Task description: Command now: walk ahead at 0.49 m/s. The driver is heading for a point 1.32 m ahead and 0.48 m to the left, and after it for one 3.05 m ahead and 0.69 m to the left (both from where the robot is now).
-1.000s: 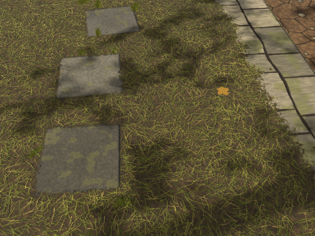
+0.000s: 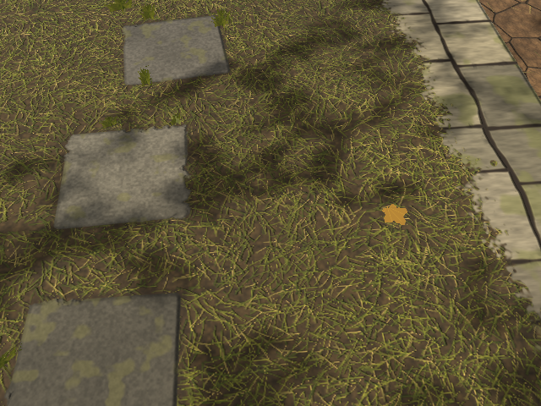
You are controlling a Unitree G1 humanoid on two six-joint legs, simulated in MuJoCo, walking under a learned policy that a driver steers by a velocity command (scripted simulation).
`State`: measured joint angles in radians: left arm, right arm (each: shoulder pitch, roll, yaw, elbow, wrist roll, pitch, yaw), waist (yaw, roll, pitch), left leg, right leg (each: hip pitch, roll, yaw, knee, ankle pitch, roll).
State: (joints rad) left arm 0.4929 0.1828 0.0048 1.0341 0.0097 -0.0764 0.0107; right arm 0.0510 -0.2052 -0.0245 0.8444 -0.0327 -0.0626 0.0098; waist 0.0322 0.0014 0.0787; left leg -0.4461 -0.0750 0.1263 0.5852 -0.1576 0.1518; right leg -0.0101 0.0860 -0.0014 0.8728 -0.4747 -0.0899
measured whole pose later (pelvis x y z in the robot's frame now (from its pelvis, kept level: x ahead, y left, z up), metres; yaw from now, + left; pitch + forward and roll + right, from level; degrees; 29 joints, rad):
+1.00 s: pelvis +0.51 +0.00 +0.02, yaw +23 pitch +1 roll -2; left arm 0.43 0.20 0.04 0.98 0.02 -0.09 0.02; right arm 0.01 -0.21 -0.04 0.79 -0.04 -0.01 0.07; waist 0.06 0.02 0.06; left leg -0.57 0.05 0.11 0.66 -0.11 0.12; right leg 0.09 -0.01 -0.32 0.27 -0.36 0.01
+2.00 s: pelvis +0.96 +0.30 +0.03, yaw +46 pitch +1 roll -2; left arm 0.44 0.22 0.03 0.94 0.01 -0.09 -0.02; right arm 0.10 -0.24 -0.01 0.79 -0.04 -0.04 0.04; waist 0.06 0.04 0.03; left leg -0.61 0.08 0.01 0.72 -0.07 0.03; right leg -0.02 0.07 -0.06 0.21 -0.22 -0.06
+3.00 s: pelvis +1.36 +0.61 +0.03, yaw +17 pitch +1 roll +0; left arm 0.37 0.27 0.07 0.88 0.00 -0.04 -0.01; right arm 0.11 -0.26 -0.04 0.77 -0.04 -0.02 0.02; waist 0.05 0.03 0.04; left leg -0.67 0.13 -0.04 0.89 -0.14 -0.06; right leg -0.09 0.15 0.07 0.30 -0.21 -0.13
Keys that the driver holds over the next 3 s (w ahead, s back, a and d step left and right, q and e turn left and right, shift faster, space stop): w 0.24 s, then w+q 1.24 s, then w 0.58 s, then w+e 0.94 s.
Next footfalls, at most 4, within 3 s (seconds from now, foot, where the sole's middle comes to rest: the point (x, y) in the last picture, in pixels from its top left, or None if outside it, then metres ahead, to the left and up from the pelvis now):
0.52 right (345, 404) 0.45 -0.12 -0.75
1.06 left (235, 324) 0.64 0.15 -0.75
1.62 right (221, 211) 1.00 0.22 -0.75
2.14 left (115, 201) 1.03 0.54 -0.75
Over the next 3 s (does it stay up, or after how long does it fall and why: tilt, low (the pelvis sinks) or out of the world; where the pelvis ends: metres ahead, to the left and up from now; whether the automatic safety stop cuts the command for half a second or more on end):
stays up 1.36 0.61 0.03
